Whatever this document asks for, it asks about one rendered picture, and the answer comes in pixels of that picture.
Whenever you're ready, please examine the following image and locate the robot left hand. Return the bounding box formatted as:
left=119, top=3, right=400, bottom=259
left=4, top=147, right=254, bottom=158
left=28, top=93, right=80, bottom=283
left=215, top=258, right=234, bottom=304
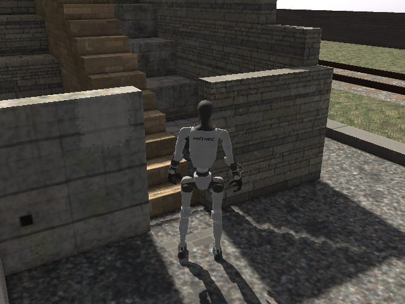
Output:
left=167, top=172, right=182, bottom=185

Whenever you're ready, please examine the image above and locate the right robot foot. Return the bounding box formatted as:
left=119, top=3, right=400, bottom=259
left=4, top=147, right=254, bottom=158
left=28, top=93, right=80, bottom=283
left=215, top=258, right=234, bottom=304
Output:
left=213, top=245, right=222, bottom=262

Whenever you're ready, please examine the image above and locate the humanoid robot head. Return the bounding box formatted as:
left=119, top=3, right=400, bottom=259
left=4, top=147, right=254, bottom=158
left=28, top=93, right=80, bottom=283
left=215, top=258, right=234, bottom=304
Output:
left=194, top=100, right=215, bottom=131

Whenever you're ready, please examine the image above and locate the robot left upper arm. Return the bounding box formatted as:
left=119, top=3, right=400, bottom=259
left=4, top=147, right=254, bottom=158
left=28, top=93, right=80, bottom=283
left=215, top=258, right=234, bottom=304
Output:
left=173, top=127, right=191, bottom=162

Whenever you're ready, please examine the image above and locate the robot right upper arm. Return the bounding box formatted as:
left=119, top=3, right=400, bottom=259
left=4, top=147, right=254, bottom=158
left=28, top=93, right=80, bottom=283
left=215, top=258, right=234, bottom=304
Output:
left=218, top=129, right=235, bottom=164

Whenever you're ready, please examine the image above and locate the right robot forearm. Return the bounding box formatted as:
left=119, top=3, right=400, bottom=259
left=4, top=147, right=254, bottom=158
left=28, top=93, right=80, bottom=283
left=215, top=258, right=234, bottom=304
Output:
left=228, top=155, right=241, bottom=180

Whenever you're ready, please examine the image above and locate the robot right hand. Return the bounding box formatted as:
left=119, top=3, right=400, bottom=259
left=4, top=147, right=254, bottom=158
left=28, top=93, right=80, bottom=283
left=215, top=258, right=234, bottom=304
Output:
left=228, top=177, right=242, bottom=192

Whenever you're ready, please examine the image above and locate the left robot forearm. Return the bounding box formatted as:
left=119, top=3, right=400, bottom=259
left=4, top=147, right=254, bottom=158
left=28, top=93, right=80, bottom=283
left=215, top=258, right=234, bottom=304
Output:
left=168, top=152, right=180, bottom=174

